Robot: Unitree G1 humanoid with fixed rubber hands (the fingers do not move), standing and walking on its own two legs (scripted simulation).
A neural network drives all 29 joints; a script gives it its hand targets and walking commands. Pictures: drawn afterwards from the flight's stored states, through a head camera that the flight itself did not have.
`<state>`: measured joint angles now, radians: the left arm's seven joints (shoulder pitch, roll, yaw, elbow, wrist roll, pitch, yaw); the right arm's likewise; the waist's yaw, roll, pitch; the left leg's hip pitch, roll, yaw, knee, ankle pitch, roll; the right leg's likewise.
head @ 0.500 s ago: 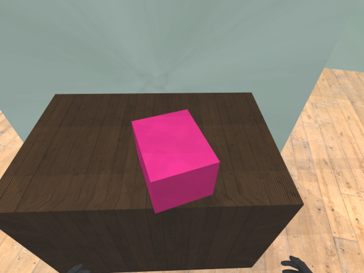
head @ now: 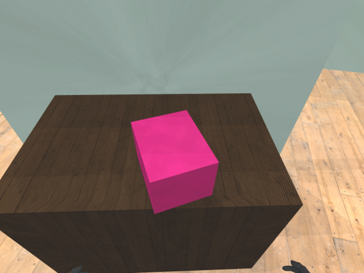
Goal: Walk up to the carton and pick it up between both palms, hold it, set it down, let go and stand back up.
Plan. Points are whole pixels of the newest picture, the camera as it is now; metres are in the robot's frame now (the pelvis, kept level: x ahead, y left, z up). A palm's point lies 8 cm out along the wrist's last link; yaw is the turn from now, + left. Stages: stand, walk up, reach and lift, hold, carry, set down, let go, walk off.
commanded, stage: stand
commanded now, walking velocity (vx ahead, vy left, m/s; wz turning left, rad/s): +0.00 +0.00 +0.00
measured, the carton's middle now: (171, 158) +0.47 +0.03 -0.05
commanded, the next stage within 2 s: walk up in 2.00 s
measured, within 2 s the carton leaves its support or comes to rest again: neither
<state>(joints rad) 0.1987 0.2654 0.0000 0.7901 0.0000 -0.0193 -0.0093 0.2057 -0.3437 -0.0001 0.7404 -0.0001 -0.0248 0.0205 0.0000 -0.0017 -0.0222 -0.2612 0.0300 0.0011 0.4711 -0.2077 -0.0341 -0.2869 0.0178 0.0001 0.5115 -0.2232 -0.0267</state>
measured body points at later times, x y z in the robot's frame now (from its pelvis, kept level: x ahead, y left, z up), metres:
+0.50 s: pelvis +0.00 +0.00 +0.00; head +0.00 +0.00 +0.45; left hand +0.13 +0.26 -0.11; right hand +0.14 -0.28 -0.10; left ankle +0.03 +0.14 -0.74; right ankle +0.03 -0.10 -0.74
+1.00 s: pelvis +0.00 +0.00 +0.00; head -0.01 +0.00 +0.45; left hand +0.12 +0.26 -0.11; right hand +0.13 -0.28 -0.10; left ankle +0.03 +0.14 -0.74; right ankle +0.03 -0.10 -0.74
